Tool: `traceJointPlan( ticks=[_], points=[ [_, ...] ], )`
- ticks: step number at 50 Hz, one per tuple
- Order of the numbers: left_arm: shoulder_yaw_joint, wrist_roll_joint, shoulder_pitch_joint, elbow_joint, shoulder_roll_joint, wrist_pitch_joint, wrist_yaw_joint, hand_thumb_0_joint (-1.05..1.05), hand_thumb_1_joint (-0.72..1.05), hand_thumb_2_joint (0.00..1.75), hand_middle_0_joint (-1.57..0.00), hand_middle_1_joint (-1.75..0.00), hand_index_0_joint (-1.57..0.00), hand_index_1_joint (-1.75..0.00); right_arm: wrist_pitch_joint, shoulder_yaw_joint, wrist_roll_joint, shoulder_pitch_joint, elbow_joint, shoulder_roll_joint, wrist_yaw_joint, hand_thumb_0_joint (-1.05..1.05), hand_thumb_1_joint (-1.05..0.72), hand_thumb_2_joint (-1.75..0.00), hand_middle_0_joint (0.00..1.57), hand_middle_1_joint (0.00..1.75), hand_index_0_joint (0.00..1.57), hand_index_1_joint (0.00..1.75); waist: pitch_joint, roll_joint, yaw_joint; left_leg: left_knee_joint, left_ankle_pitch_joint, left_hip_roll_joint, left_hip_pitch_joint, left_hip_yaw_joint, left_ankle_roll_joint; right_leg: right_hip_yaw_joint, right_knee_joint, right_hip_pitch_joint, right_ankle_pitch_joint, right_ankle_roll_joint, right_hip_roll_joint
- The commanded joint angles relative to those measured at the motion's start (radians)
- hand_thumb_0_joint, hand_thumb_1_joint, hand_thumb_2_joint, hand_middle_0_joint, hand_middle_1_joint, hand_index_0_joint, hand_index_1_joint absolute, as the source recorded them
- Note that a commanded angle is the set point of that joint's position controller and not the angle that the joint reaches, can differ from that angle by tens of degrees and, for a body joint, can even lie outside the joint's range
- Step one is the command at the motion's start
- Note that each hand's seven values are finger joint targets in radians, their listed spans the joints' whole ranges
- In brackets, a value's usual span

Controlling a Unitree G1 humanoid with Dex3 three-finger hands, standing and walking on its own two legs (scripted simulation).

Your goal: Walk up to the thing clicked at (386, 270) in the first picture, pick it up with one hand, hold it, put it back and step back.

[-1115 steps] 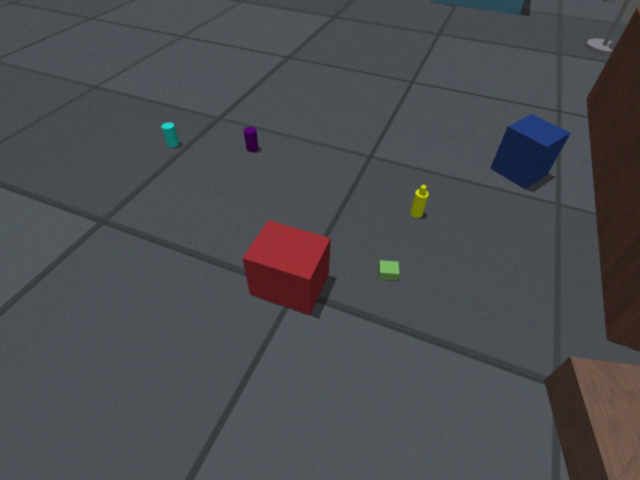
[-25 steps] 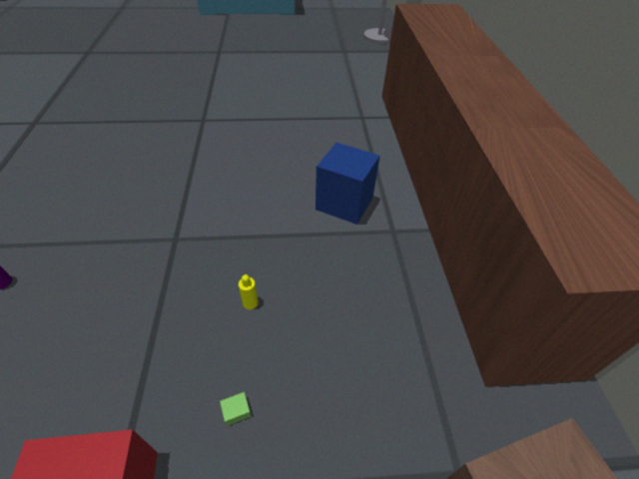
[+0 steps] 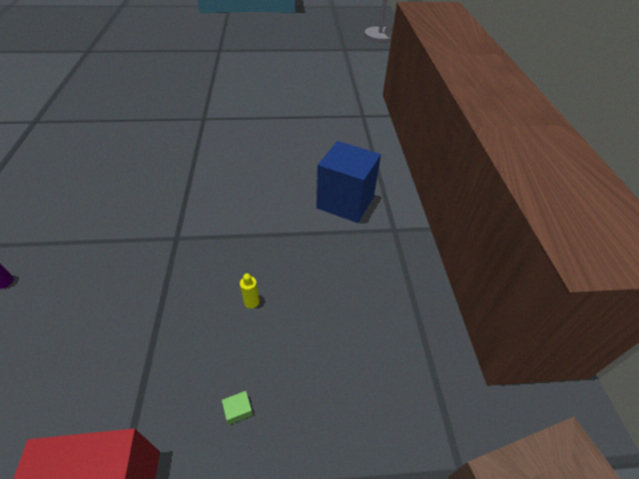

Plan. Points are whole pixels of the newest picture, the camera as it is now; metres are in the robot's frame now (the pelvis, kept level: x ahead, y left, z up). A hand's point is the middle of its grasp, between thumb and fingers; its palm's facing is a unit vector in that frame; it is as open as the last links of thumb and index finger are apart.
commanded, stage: stand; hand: left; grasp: from above
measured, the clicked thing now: (237, 407) +0.48 +0.23 -0.76
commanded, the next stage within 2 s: rise first in 0.16 s
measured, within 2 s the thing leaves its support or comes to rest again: neither
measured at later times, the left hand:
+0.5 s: hand out of the picture +0.15 +0.25 -0.17, palm faces +0.00 -0.94 -0.35, open 8.7 cm
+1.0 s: hand out of the picture +0.13 +0.26 -0.22, palm faces -0.11 -0.88 -0.46, open 13.5 cm
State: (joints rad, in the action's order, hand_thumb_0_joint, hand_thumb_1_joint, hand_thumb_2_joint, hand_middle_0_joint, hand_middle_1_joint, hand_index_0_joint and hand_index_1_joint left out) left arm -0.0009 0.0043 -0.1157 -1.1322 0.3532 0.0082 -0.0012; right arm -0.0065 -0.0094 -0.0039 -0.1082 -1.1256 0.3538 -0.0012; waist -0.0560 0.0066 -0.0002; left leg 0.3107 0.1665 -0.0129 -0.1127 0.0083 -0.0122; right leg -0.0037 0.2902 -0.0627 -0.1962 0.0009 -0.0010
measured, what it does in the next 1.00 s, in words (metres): lowers itself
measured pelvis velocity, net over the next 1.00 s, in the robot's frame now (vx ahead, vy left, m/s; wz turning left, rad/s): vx -0.01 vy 0.01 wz -0.01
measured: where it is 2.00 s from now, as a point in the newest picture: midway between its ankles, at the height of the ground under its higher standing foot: outside the picture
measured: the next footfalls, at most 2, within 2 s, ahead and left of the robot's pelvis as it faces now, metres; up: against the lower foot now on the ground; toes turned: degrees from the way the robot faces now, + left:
none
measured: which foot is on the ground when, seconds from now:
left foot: down 0.00-1.00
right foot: down 0.00-1.00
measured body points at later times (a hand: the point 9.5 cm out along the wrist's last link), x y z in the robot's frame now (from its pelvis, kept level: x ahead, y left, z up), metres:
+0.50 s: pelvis -0.02 +0.00 -0.02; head +0.05 +0.01 +0.42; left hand +0.15 +0.30 -0.14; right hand +0.09 -0.27 -0.14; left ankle +0.00 +0.13 -0.75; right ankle -0.02 -0.12 -0.75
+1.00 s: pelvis -0.01 +0.01 -0.08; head +0.08 +0.02 +0.36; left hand +0.14 +0.31 -0.19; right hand +0.15 -0.25 -0.17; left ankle +0.00 +0.13 -0.75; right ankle -0.02 -0.12 -0.75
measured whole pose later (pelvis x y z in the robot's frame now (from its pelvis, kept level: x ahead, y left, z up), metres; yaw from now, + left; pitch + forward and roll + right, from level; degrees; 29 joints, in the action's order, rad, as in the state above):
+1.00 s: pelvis -0.01 +0.01 -0.08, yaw +0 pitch +16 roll -2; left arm -0.12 0.19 -0.23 -0.49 0.32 -0.26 0.02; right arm -0.12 0.03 0.01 -0.22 -0.57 0.24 -0.04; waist 0.11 0.01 -0.03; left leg 1.06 0.49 -0.02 -0.84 0.03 0.00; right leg -0.02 1.02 -0.78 -0.52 0.01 -0.01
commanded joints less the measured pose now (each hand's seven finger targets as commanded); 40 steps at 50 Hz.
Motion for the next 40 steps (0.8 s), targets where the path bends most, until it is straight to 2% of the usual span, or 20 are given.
traceJointPlan(
  ticks=[1,12,13,14,15,16,17,18,19,20,22,24,25,27,29,33,34,36,39,40],
  points=[
    [-0.044,0.004,0.024,0.054,0.213,0.025,0.013,0.0,0.9,0.9,-0.2,-0.3,-0.2,-0.3,-0.022,0.04,-0.004,0.041,0.058,0.214,-0.01,0.0,-0.9,-0.9,0.2,0.3,0.2,0.3,0.081,-0.01,0.0,-0.024,-0.173,-0.12,0.04,0.097,0.036,0.09,-0.039,-0.026,0.155,-0.02,0.131],
    [-0.043,0.005,0.03,0.063,0.215,0.026,0.012,0.0,0.9,0.9,-0.2,-0.3,-0.2,-0.3,-0.025,0.04,-0.005,0.033,0.06,0.21,-0.009,0.0,-0.9,-0.9,0.2,0.3,0.2,0.3,0.089,0.005,-0.005,-0.026,-0.182,-0.117,0.019,0.094,0.035,0.093,-0.038,0.002,0.179,-0.022,0.138],
    [-0.043,0.004,0.026,0.061,0.214,0.025,0.012,0.0,0.82,0.91,-0.21,-0.38,-0.19,-0.38,-0.026,0.039,-0.004,0.038,0.057,0.212,-0.01,0.0,-0.89,-0.91,0.2,0.3,0.2,0.3,0.08,0.007,0.0,-0.031,-0.175,-0.117,0.021,0.097,0.034,0.093,-0.038,-0.007,0.168,-0.021,0.136],
    [-0.037,-0.049,0.377,0.412,0.044,0.123,0.025,0.0,0.74,0.93,-0.29,-0.44,-0.24,-0.46,-0.075,0.001,0.063,0.022,0.339,0.048,-0.029,0.0,-0.97,-0.93,0.2,0.3,0.2,0.3,0.008,0.036,-0.125,0.037,-0.007,0.014,-0.095,-0.038,0.021,-0.001,0.046,-0.266,0.084,-0.011,-0.003],
    [-0.058,-0.049,0.496,0.336,0.094,0.115,0.031,0.0,0.66,0.93,-0.28,-0.52,-0.23,-0.54,-0.075,0.009,0.065,-0.036,0.282,0.081,-0.038,0.0,-0.99,-0.92,0.2,0.3,0.2,0.3,0.044,0.019,-0.092,0.056,0.031,0.02,-0.094,-0.033,0.021,-0.01,0.059,-0.229,0.04,-0.015,-0.002],
    [-0.109,-0.026,0.305,0.192,0.173,0.083,0.033,0.0,0.58,0.9,-0.25,-0.6,-0.23,-0.62,-0.064,0.03,0.067,-0.079,0.285,0.113,-0.048,0.0,-0.99,-0.92,0.2,0.3,0.2,0.3,0.015,-0.014,-0.063,0.068,0.047,0.014,-0.129,-0.034,0.023,-0.024,0.066,-0.237,-0.001,-0.018,-0.013],
    [-0.129,-0.001,0.249,0.094,0.191,0.059,0.021,0.0,0.5,0.88,-0.25,-0.68,-0.24,-0.69,-0.058,0.043,0.059,-0.094,0.299,0.108,-0.048,0.0,-0.98,-0.92,0.2,0.3,0.2,0.3,0.068,-0.041,-0.057,0.118,0.036,0.022,-0.163,-0.031,0.028,-0.019,0.096,-0.262,-0.004,-0.02,-0.006],
    [-0.147,0.016,0.303,0.106,0.222,0.054,0.007,0.0,0.42,0.87,-0.24,-0.73,-0.24,-0.73,-0.06,0.05,0.055,-0.1,0.329,0.105,-0.048,0.0,-0.98,-0.91,0.2,0.3,0.2,0.3,0.1,-0.055,-0.045,0.16,0.025,0.024,-0.19,-0.03,0.032,-0.018,0.138,-0.28,0.004,-0.02,-0.007],
    [-0.163,0.043,0.31,0.131,0.23,0.06,-0.004,0.0,0.34,0.84,-0.24,-0.8,-0.25,-0.79,-0.068,0.067,0.036,-0.102,0.359,0.103,-0.048,0.0,-0.98,-0.92,0.2,0.3,0.2,0.3,0.193,-0.066,-0.032,0.204,0.004,0.022,-0.194,-0.024,0.032,-0.013,0.186,-0.274,0.03,-0.018,-0.005],
    [-0.2,0.071,0.179,0.074,0.24,0.044,-0.007,0.0,0.26,0.82,-0.25,-0.85,-0.27,-0.83,-0.068,0.081,0.028,-0.13,0.371,0.097,-0.044,0.0,-0.99,-0.92,0.2,0.3,0.2,0.3,0.258,-0.011,-0.001,0.241,-0.037,0.034,-0.223,-0.027,0.026,-0.008,0.226,-0.261,0.066,-0.022,0.003],
    [-0.213,0.096,0.091,0.149,0.217,0.019,-0.009,0.0,0.1,0.82,-0.21,-0.93,-0.25,-0.89,-0.069,0.089,0.024,-0.138,0.436,0.089,-0.035,0.0,-0.97,-0.91,0.2,0.3,0.2,0.3,0.336,0.042,0.035,0.279,-0.091,0.042,-0.232,-0.028,0.018,-0.004,0.276,-0.242,0.103,-0.028,-0.002],
    [-0.194,0.111,0.079,0.214,0.178,-0.025,0.001,0.0,-0.06,0.84,-0.22,-0.93,-0.24,-0.91,-0.068,0.093,0.032,-0.131,0.478,0.08,-0.035,0.0,-0.95,-0.91,0.2,0.3,0.2,0.3,0.323,0.062,0.029,0.265,-0.107,0.039,-0.227,-0.026,0.012,-0.008,0.271,-0.261,0.106,-0.03,-0.012],
    [-0.182,0.115,0.071,0.219,0.158,-0.056,0.004,0.0,-0.14,0.84,-0.24,-0.92,-0.25,-0.9,-0.066,0.091,0.034,-0.121,0.5,0.083,-0.034,0.0,-0.96,-0.91,0.2,0.3,0.2,0.3,0.288,0.053,0.012,0.268,-0.081,0.034,-0.248,-0.02,0.011,-0.014,0.273,-0.29,0.076,-0.029,-0.017],
    [-0.202,0.128,0.086,0.295,0.187,-0.102,0.014,0.0,-0.3,0.86,-0.23,-0.93,-0.23,-0.93,-0.07,0.091,0.037,-0.097,0.543,0.077,-0.032,0.0,-0.94,-0.91,0.2,0.3,0.2,0.3,0.278,0.016,0.012,0.299,-0.061,0.029,-0.288,-0.014,0.015,-0.019,0.293,-0.319,0.048,-0.026,-0.019],
    [-0.184,0.136,0.066,0.315,0.151,-0.138,0.02,0.0,-0.46,0.85,-0.26,-0.93,-0.25,-0.94,-0.076,0.084,0.034,-0.098,0.567,0.062,-0.028,0.0,-0.97,-0.91,0.2,0.3,0.2,0.3,0.259,-0.009,0.0,0.34,-0.021,0.025,-0.339,-0.015,0.018,-0.021,0.331,-0.375,0.008,-0.021,-0.022],
    [-0.205,0.152,0.088,0.442,0.166,-0.159,0.034,0.0,-0.48,0.84,-0.28,-0.91,-0.27,-0.92,-0.101,0.089,0.031,-0.129,0.6,0.053,-0.028,0.0,-0.97,-0.91,0.2,0.3,0.2,0.3,0.275,0.005,-0.015,0.431,0.047,0.02,-0.42,-0.014,0.022,-0.015,0.42,-0.484,-0.056,-0.019,-0.021],
    [-0.219,0.16,0.055,0.462,0.174,-0.161,0.036,0.0,-0.5,0.86,-0.27,-0.91,-0.26,-0.92,-0.107,0.08,0.03,-0.137,0.609,0.038,-0.029,0.0,-0.97,-0.91,0.2,0.3,0.2,0.3,0.331,0.032,-0.012,0.458,0.024,0.017,-0.412,-0.014,0.022,-0.012,0.453,-0.486,-0.032,-0.02,-0.018],
    [-0.196,0.162,0.085,0.574,0.153,-0.157,0.035,0.0,-0.51,0.87,-0.26,-0.9,-0.25,-0.92,-0.125,0.096,0.026,-0.142,0.627,0.046,-0.035,0.0,-0.96,-0.91,0.2,0.3,0.2,0.3,0.357,0.038,-0.031,0.501,0.005,0.012,-0.427,-0.005,0.022,-0.012,0.496,-0.525,-0.011,-0.018,-0.017],
    [-0.214,0.172,-0.048,0.591,0.158,-0.187,0.037,0.0,-0.5,0.85,-0.28,-0.91,-0.26,-0.93,-0.139,0.096,0.024,-0.151,0.638,0.046,-0.042,0.0,-0.98,-0.92,0.2,0.3,0.2,0.3,0.386,0.034,-0.028,0.546,-0.062,0.003,-0.436,0.002,0.024,-0.018,0.543,-0.557,0.031,-0.016,-0.022],
    [-0.194,0.176,-0.014,0.687,0.157,-0.188,0.033,0.0,-0.49,0.85,-0.28,-0.89,-0.26,-0.91,-0.142,0.098,0.023,-0.148,0.649,0.044,-0.043,0.0,-0.97,-0.91,0.2,0.3,0.2,0.3,0.397,0.06,-0.03,0.558,-0.065,0.003,-0.431,0.003,0.024,-0.017,0.551,-0.569,0.036,-0.016,-0.019]
  ],
)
